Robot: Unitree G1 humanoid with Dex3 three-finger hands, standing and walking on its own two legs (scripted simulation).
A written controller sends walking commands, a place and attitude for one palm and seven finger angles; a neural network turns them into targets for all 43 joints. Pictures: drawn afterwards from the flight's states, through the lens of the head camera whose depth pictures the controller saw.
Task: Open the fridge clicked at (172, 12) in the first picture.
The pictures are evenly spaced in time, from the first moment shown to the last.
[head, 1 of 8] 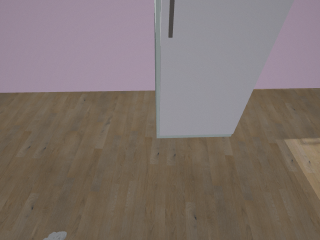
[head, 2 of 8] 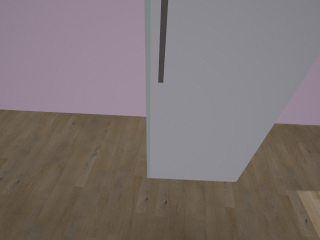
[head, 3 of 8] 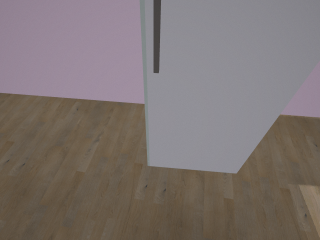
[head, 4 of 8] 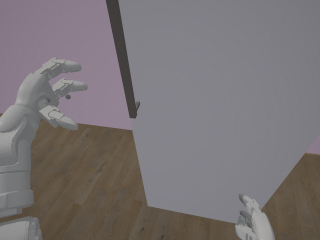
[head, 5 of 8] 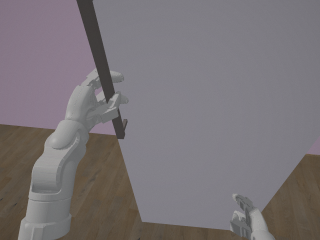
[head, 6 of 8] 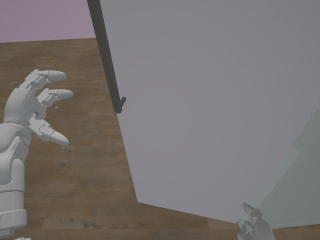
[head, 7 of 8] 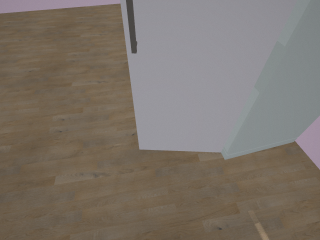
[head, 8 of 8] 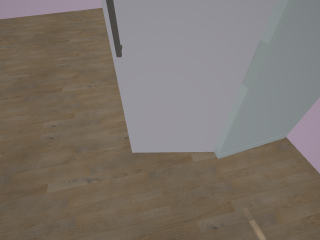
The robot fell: no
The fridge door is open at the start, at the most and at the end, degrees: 0 76 73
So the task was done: yes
